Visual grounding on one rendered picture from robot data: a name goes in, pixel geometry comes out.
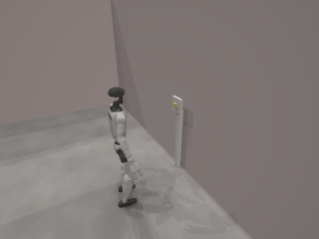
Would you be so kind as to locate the left robot thigh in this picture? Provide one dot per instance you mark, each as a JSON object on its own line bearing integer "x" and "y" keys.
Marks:
{"x": 123, "y": 167}

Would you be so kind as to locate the left robot foot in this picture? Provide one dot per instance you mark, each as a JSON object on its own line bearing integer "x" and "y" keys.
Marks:
{"x": 121, "y": 188}

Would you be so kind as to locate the robot right hand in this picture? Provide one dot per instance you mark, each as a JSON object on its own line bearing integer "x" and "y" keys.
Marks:
{"x": 134, "y": 168}

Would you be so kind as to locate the right robot forearm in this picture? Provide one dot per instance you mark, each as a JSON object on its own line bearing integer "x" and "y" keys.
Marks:
{"x": 125, "y": 148}

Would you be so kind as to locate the robot right upper arm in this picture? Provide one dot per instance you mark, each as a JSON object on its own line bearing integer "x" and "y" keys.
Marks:
{"x": 120, "y": 121}

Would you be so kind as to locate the panel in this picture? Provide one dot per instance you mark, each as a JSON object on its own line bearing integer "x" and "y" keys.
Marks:
{"x": 178, "y": 129}

